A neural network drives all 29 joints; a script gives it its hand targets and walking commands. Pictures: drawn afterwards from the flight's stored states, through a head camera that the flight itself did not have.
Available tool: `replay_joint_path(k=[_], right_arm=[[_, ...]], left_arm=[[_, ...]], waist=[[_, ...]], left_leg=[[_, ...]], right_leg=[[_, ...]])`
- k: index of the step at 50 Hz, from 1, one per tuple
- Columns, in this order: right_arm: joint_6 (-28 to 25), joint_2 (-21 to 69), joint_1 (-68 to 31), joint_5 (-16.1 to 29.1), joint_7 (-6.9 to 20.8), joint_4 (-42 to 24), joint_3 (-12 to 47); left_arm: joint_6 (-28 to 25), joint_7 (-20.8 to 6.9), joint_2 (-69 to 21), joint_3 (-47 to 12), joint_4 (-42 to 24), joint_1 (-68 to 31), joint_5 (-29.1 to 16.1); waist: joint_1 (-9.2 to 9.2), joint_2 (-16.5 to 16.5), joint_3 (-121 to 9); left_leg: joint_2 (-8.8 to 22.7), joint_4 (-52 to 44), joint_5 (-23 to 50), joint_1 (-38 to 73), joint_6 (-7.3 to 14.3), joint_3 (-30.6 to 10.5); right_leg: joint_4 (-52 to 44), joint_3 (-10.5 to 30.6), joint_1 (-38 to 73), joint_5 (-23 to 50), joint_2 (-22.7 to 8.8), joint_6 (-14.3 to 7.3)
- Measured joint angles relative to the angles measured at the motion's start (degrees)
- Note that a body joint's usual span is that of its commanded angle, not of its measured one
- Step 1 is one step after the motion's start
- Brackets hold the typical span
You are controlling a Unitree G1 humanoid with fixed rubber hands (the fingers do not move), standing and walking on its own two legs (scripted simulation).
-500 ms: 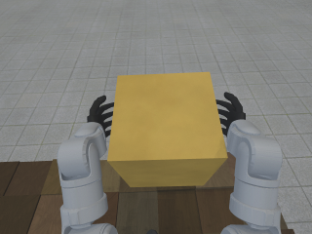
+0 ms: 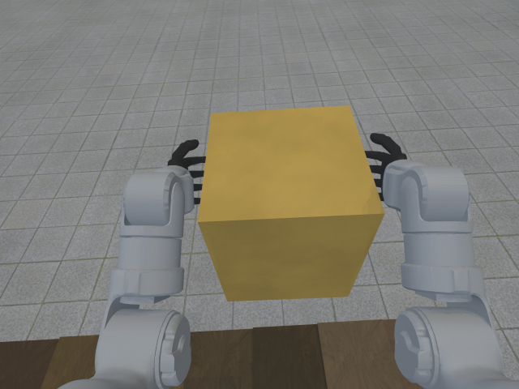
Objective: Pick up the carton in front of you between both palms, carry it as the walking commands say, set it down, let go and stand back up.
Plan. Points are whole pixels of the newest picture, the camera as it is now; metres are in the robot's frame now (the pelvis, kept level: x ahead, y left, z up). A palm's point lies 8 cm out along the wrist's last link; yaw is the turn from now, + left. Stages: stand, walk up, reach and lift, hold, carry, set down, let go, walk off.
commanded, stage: carry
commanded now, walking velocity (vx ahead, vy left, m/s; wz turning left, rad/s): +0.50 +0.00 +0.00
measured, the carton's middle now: (284, 210) +0.39 +0.00 +0.07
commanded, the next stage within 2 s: none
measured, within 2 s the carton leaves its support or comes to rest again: neither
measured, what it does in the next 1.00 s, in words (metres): climbs: left foot, then right foot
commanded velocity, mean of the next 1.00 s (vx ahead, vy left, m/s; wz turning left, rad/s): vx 0.50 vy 0.00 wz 0.00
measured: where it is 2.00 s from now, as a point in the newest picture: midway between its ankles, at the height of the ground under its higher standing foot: (270, 194)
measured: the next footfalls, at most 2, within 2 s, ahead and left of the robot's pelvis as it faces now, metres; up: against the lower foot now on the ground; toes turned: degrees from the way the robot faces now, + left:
left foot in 0.34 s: +0.39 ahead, +0.13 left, +0.02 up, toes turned +1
right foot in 0.72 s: +0.55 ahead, -0.07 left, +0.01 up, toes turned -4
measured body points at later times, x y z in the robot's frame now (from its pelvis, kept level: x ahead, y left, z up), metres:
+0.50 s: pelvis +0.29 +0.04 +0.02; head +0.33 +0.04 +0.46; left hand +0.68 +0.17 +0.11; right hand +0.66 -0.13 +0.11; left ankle +0.35 +0.13 -0.70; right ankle +0.20 -0.07 -0.61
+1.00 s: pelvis +0.58 +0.04 +0.03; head +0.60 +0.04 +0.48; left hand +0.89 +0.23 +0.16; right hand +0.93 -0.07 +0.17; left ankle +0.63 +0.14 -0.70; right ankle +0.52 -0.07 -0.70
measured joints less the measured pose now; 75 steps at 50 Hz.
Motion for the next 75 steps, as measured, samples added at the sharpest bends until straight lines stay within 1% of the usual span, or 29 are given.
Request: replay_joint_path(k=[3,6,11,16,17,19,20,22,24,27,29,32,35,37,39,41,43,47,52,53,54,55,56,58,61,65,69,73,75], right_arm=[[2.23,0.31,-2.25,-0.48,-0.18,-0.45,-1.16],[4.05,1.31,-3.89,-1.64,-0.33,-1.99,-2.5],[5.31,2.36,-4.88,-3.1,-0.3,-2.78,-4.29],[4.83,2.72,-4.58,-4.09,0.05,-0.14,-4.69],[4.48,2.81,-4.63,-4.29,0.15,0.89,-4.55],[2.67,3.9,-4.45,-5.08,0.23,3.22,-3.79],[1.83,4.46,-4.32,-5.66,0.23,4.41,-3.11],[0.82,5.1,-2.45,-5.96,0.24,5.02,-2.12],[0.34,5.07,0.61,-5.0,0.12,3.74,-1.21],[-0.59,4.9,4.47,-3.38,-0.17,0.61,-0.6],[-1.67,5.29,6.51,-2.88,-0.27,-1.47,-0.68],[-3.37,6.36,9.46,-2.74,-0.3,-4.7,-0.79],[-4.6,7.62,12.46,-3.29,0.06,-8.06,-0.45],[-5.05,7.79,14.23,-3.51,0.37,-10.49,0.22],[-4.72,7.5,16.3,-3.46,0.59,-13.48,0.58],[-4.04,7.23,17.86,-3.16,0.82,-16.37,0.4],[-3.2,7.68,18.56,-3.17,1.15,-18.58,-0.06],[-1.15,9.84,19.24,-4.39,1.38,-24.02,-0.46],[1.51,10.95,18.38,-6.35,1.49,-28.6,-0.32],[2.29,10.73,17.33,-6.78,1.48,-28.6,-0.19],[2.88,10.53,16.04,-7.11,1.41,-28.0,0.06],[3.0,10.55,14.94,-7.35,1.14,-26.88,0.35],[3.64,10.28,13.76,-7.48,0.82,-25.49,0.78],[6.21,9.28,11.95,-6.97,0.2,-23.36,0.96],[9.73,7.45,9.81,-5.28,-0.45,-21.9,0.06],[10.61,5.93,5.98,-3.78,-0.9,-18.07,-1.47],[8.5,5.22,3.1,-3.4,-0.58,-10.99,-2.61],[5.1,4.88,2.15,-3.89,0.02,-3.12,-2.46],[3.57,4.37,2.4,-3.89,0.23,-0.34,-2.17]], left_arm=[[2.03,0.9,0.51,0.32,-1.81,-0.43,-1.64],[3.63,1.31,0.39,1.89,-3.63,-1.35,-2.21],[4.46,1.2,-0.58,3.96,-3.59,-2.68,-1.42],[4.11,0.41,-0.71,4.08,-0.56,-2.8,-0.18],[3.97,0.22,-0.5,4.05,0.22,-2.73,-0.04],[3.26,-0.39,0.73,4.23,1.54,-2.16,-0.13],[2.75,-0.8,1.23,4.53,2.08,-1.48,-0.24],[2.06,-1.21,1.35,4.7,2.94,-0.19,-0.12],[1.81,-1.25,0.38,4.7,2.66,1.19,0.71],[1.12,-1.23,-1.6,4.6,0.22,3.51,2.12],[0.29,-1.23,-2.94,4.67,-2.4,5.54,2.86],[-1.39,-1.11,-4.81,4.29,-6.63,9.31,3.69],[-2.92,-1.23,-5.96,3.5,-10.89,13.59,3.79],[-4.07,-1.27,-6.61,2.73,-13.23,16.0,3.63],[-4.79,-1.27,-7.39,1.71,-14.63,17.43,3.63],[-4.64,-1.06,-7.93,0.64,-16.1,18.01,3.61],[-3.72,-0.56,-8.05,-0.15,-18.52,19.04,3.12],[-0.96,0.05,-7.97,-0.26,-24.57,20.14,1.79],[2.17,0.02,-6.21,0.0,-26.62,17.0,-0.03],[2.92,0.0,-5.41,0.03,-26.16,15.66,-0.42],[3.68,-0.07,-4.15,-0.02,-25.42,14.18,-0.88],[4.34,-0.19,-2.39,-0.13,-24.04,12.52,-1.64],[5.22,-0.23,-1.05,0.0,-22.46,11.1,-2.37],[7.49,-0.16,0.24,0.09,-19.5,8.72,-3.02],[10.21,0.01,0.36,0.04,-16.28,5.25,-2.58],[11.31,0.11,-0.11,0.98,-13.28,1.63,-0.98],[10.09,-0.19,-0.8,2.63,-8.54,-0.18,1.15],[7.34,-0.94,-1.22,3.67,-2.98,0.26,3.0],[5.46,-1.17,-1.5,3.64,-0.15,0.62,3.44]], waist=[[1.67,-0.43,0.61],[2.35,-0.93,0.75],[2.9,-1.36,-0.43],[2.19,-1.55,-2.28],[1.68,-1.68,-2.44],[-0.17,-3.63,-1.81],[-1.29,-3.26,-1.27],[-3.49,-2.42,0.26],[-5.09,-1.98,1.84],[-6.44,-1.39,3.83],[-6.74,-1.02,4.43],[-6.18,-0.71,4.26],[-4.57,-0.98,3.06],[-3.48,0.56,2.87],[-2.54,2.19,3.07],[-0.91,1.15,2.67],[0.63,-0.63,2.22],[3.16,-2.65,0.77],[4.63,-1.47,-2.48],[4.51,-0.85,-3.32],[4.33,-0.75,-4.44],[3.46,-2.47,-4.9],[2.54,-3.51,-5.08],[0.93,-3.69,-5.46],[-1.07,-3.55,-4.78],[-3.55,-3.01,-3.16],[-5.36,-2.5,-2.35],[-5.76,-2.16,-2.02],[-5.16,-1.85,-1.5]], left_leg=[[-0.27,11.69,3.08,-8.44,0.21,-0.05],[0.74,10.96,4.64,-14.5,-0.51,0.51],[2.22,2.39,7.84,-20.3,-1.42,1.48],[1.53,-17.21,17.15,-16.91,-0.89,3.74],[0.88,-21.91,19.84,-14.54,-0.47,4.96],[-0.46,-21.11,19.35,-12.55,-6.77,5.42],[-0.79,-20.08,16.79,-11.94,-8.92,4.38],[-1.22,-19.97,14.48,-10.13,-9.89,3.11],[-1.47,-22.06,13.47,-7.35,-8.77,2.52],[-1.47,-25.56,11.66,-3.26,-6.47,2.01],[-1.1,-27.51,11.12,-0.9,-6.52,1.9],[-0.41,-29.12,10.38,2.57,-9.35,2.28],[-0.46,-28.48,7.1,6.42,-12.31,3.22],[0.87,-25.12,3.94,8.39,-13.14,3.39],[2.74,-19.63,5.14,8.97,-11.56,2.85],[2.5,-9.53,4.33,5.84,-7.71,0.78],[1.15,-3.64,1.4,2.0,-5.33,-0.47],[0.09,-14.01,5.95,-2.64,-4.54,0.26],[0.8,-36.11,27.74,-0.94,-3.92,2.39],[1.21,-37.91,30.03,0.4,-3.56,3.44],[1.18,-36.95,25.34,1.6,-1.03,3.91],[-0.07,-33.91,19.89,1.21,0.9,4.6],[-0.89,-31.09,16.87,0.64,1.78,5.05],[-1.22,-28.75,15.02,0.73,1.77,5.33],[-1.54,-29.95,13.23,3.28,1.91,5.38],[-1.38,-33.49,11.62,7.99,1.65,5.25],[-0.89,-35.67,8.77,12.95,0.77,4.79],[-0.33,-36.15,4.09,18.55,-0.82,4.61],[0.36,-31.93,0.65,20.06,-1.67,4.82]], right_leg=[[-1.04,0.54,2.53,-2.51,-0.06,-0.96],[-3.22,0.94,5.55,-4.18,-0.47,-0.76],[-5.99,1.91,11.27,-8.64,-1.18,-0.11],[-7.04,2.75,18.21,-14.75,-2.08,3.7],[-5.43,2.54,19.18,-16.57,-2.54,4.87],[6.36,3.7,16.28,-16.61,-4.56,6.35],[16.25,5.45,12.5,-16.87,-3.74,6.84],[32.9,7.42,4.9,-19.06,-1.38,6.8],[38.7,7.21,-1.25,-18.88,-0.42,6.42],[33.18,6.22,-7.5,-19.56,-0.62,6.23],[24.51,5.62,-9.54,-19.4,-0.86,6.11],[10.95,4.56,-9.22,-11.87,-0.95,5.94],[-1.53,3.38,-4.52,-0.76,-1.09,5.77],[-6.65,1.6,-0.19,10.55,-0.33,4.28],[-6.79,-0.44,3.17,15.1,0.47,2.39],[-5.41,-0.52,5.01,10.84,0.3,1.24],[-5.83,-0.34,6.97,8.37,-0.53,1.29],[-8.81,0.1,11.62,6.05,-1.84,2.66],[-5.75,-0.09,17.48,-1.74,-1.35,4.95],[-2.47,0.07,17.98,-4.86,-1.1,5.34],[2.83,0.57,17.13,-9.71,-1.27,5.63],[9.08,2.38,15.05,-14.26,-2.21,5.71],[15.68,4.21,12.24,-17.73,-2.39,5.6],[26.02,5.64,5.96,-19.41,-2.15,5.52],[29.99,5.54,-2.32,-15.96,-3.23,6.53],[24.74,4.8,-10.2,-10.85,-4.46,7.62],[14.38,3.6,-13.31,-4.88,-4.13,6.93],[1.68,0.72,-10.38,2.14,-2.37,4.85],[-4.38,-1.39,-5.71,3.98,-0.97,3.84]])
